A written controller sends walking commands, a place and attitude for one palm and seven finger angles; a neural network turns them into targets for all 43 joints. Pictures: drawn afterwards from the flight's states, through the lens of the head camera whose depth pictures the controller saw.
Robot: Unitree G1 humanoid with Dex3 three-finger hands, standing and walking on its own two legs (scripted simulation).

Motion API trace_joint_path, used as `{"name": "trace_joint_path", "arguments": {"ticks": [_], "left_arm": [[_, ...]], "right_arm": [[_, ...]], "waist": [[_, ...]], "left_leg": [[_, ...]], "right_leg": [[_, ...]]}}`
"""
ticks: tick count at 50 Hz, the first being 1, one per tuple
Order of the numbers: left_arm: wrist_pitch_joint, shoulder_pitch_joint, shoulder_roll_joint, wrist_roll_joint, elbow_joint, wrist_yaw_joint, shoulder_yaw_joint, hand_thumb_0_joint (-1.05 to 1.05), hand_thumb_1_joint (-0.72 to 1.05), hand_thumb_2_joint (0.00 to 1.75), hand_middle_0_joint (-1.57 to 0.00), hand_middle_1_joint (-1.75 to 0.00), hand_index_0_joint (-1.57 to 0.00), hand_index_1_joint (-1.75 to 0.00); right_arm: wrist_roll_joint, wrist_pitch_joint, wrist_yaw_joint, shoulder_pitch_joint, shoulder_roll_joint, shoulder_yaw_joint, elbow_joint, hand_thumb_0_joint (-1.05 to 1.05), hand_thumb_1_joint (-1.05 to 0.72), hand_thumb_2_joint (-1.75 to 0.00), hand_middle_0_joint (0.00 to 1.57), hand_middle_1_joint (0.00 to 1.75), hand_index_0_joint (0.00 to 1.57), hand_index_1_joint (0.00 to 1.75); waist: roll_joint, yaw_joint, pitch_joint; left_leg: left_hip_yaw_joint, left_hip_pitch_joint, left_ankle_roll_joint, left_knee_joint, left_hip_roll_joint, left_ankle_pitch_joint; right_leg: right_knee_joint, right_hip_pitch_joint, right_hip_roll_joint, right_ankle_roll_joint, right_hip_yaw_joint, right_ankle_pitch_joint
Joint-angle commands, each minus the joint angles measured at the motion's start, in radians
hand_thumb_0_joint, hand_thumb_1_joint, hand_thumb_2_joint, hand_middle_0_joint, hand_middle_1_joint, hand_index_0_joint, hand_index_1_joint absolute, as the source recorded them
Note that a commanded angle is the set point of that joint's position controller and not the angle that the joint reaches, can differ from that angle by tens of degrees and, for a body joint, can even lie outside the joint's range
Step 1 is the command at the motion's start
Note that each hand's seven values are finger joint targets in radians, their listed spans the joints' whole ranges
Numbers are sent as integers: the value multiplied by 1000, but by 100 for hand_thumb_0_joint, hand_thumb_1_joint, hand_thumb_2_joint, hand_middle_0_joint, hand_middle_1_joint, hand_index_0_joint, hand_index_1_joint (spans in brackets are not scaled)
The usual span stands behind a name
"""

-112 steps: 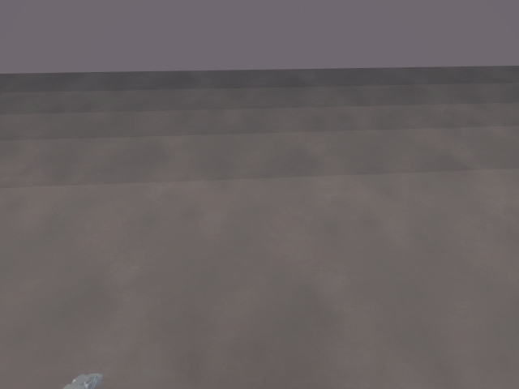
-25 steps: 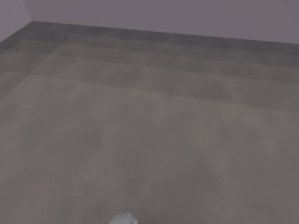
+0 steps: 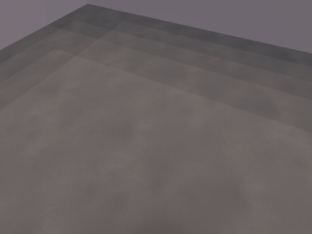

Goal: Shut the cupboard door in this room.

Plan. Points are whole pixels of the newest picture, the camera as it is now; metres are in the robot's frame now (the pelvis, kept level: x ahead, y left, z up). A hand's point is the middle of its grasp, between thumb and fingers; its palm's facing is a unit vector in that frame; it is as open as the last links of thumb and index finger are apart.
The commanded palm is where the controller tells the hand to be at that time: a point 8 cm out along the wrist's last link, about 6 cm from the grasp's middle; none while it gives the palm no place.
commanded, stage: turn or walk to find it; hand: left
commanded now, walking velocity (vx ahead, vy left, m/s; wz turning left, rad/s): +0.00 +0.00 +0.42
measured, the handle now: out of the picture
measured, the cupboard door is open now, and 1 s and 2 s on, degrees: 77 77 77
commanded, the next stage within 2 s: none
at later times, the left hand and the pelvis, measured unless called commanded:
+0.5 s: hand out of the picture -0.05 +0.21 -0.19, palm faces +0.29 -0.93 -0.21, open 7.4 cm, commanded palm none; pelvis -0.03 +0.01 -0.01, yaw +14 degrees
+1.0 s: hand out of the picture -0.02 +0.22 -0.15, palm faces +0.41 -0.87 -0.27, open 7.4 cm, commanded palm none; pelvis -0.05 -0.01 +0.00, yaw +24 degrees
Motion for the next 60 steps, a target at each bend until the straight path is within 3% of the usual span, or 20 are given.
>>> {"name": "trace_joint_path", "arguments": {"ticks": [1,2,3,5,8,16,19,22,23,24,25,27,31,39,47,48,49,50,54,60], "left_arm": [[-41,134,96,3,-45,10,28,0,90,90,-20,-30,-20,-30],[-53,148,183,21,-49,19,45,0,90,90,-20,-30,-20,-30],[-50,135,243,20,-69,18,50,0,90,90,-20,-30,-20,-30],[-49,47,181,15,-88,20,42,0,90,90,-20,-30,-20,-30],[-55,-32,117,14,-101,21,24,0,90,90,-20,-30,-20,-30],[-53,109,159,23,-33,22,37,0,90,90,-20,-30,-20,-30],[-48,101,183,26,-18,21,48,0,90,90,-20,-30,-20,-30],[-39,72,174,16,-8,16,48,0,90,90,-20,-30,-20,-30],[-32,65,149,8,-14,13,44,0,90,90,-20,-30,-20,-30],[-25,73,84,3,-50,6,35,0,90,90,-20,-30,-20,-30],[-14,-4,75,15,-76,9,20,0,90,90,-20,-30,-20,-30],[-4,-43,87,13,-54,8,31,0,90,90,-20,-30,-20,-30],[-12,10,81,9,-12,-3,30,0,90,90,-20,-30,-20,-30],[-9,-64,67,4,-54,4,25,0,90,90,-20,-30,-20,-30],[-34,53,71,-1,-49,16,25,0,90,90,-20,-30,-20,-30],[-45,71,128,8,-50,22,33,0,90,90,-20,-30,-20,-30],[-53,78,209,21,-54,27,49,0,90,90,-20,-30,-20,-30],[-49,68,214,11,-72,25,50,0,90,90,-20,-30,-20,-30],[-51,-85,118,13,-101,23,24,0,90,90,-20,-30,-20,-30],[-54,40,146,20,-49,21,33,0,90,90,-20,-30,-20,-30]], "right_arm": [[7,-14,-4,-12,-187,-61,-72,0,-90,-90,20,30,20,30],[16,-13,3,12,-116,-51,-89,0,-90,-90,20,30,20,30],[8,-6,4,-7,-108,-55,-112,0,-90,-90,20,30,20,30],[1,15,10,-15,-139,-71,-75,0,-90,-90,20,30,20,30],[-2,19,23,55,-116,-65,-18,0,-90,-90,20,30,20,30],[6,13,18,-45,-85,-40,-27,0,-90,-90,20,30,20,30],[14,0,13,-30,-76,-31,-27,0,-90,-90,20,30,20,30],[11,-10,8,43,-92,-31,-6,0,-90,-90,20,30,20,30],[10,-19,10,84,-131,-40,-1,0,-90,-90,20,30,20,30],[0,-27,6,107,-233,-61,-9,0,-90,-90,20,30,20,30],[0,-20,-2,143,-270,-71,1,0,-90,-90,20,30,20,30],[0,-24,-21,87,-220,-56,5,0,-90,-90,20,30,20,30],[5,-41,-26,47,-183,-42,-17,0,-90,-90,20,30,20,30],[-2,-28,-20,91,-190,-56,-13,0,-90,-90,20,30,20,30],[3,-15,-7,39,-185,-67,-42,0,-90,-90,20,30,20,30],[13,-16,-1,55,-143,-63,-46,0,-90,-90,20,30,20,30],[13,-18,3,63,-78,-50,-73,0,-90,-90,20,30,20,30],[-1,-1,1,47,-136,-68,-71,0,-90,-90,20,30,20,30],[-6,23,21,88,-112,-68,-11,0,-90,-90,20,30,20,30],[1,19,19,18,-96,-53,-18,0,-90,-90,20,30,20,30]], "waist": [[59,45,-96],[-211,46,-91],[-314,57,-58],[-247,25,3],[-165,-19,-4],[-178,59,-54],[-197,55,-93],[-158,7,-105],[-48,-19,-128],[246,-26,-118],[265,-63,-92],[222,-34,-43],[109,-4,-78],[119,-34,-57],[81,29,-107],[-43,34,-121],[-301,36,-93],[-270,50,-86],[-137,-32,30],[-174,26,-22]], "left_leg": [[-188,-100,87,2,152,204],[-50,-280,12,215,17,-75],[2,-305,-20,436,-37,-327],[-47,-275,-13,660,14,-237],[3,-260,-40,707,42,-105],[84,-209,-59,395,55,-213],[121,-126,-46,231,51,-232],[146,49,-27,-12,46,-42],[76,171,-8,-127,104,76],[-241,264,97,-181,346,344],[-317,190,188,-222,433,415],[-237,131,172,-210,343,375],[-130,175,157,-177,259,524],[-229,162,185,-192,258,405],[-256,-29,112,-76,168,270],[-192,-151,57,38,102,129],[-10,-318,-17,246,-48,-223],[-30,-277,-19,442,-19,-317],[-2,-265,-39,692,39,-122],[57,-246,-70,495,52,-184]], "right_leg": [[-352,265,-17,-14,15,221],[-465,360,-247,-84,266,232],[-511,238,-426,-191,405,312],[-545,76,-341,-203,326,129],[-498,99,-245,-172,114,213],[-428,270,-298,-218,57,487],[-361,290,-316,-220,29,604],[-267,186,-284,-142,-44,527],[-144,89,-242,-90,-94,407],[53,-155,-109,-10,-150,15],[227,-190,-63,-3,-79,-210],[350,-221,-70,-9,26,-90],[339,-183,-59,14,22,25],[155,-125,-27,19,27,-13],[-348,229,10,-13,8,201],[-455,355,-112,-44,127,229],[-499,393,-364,-152,362,316],[-527,232,-427,-224,368,253],[-518,72,-254,-178,135,187],[-454,231,-273,-201,66,404]]}}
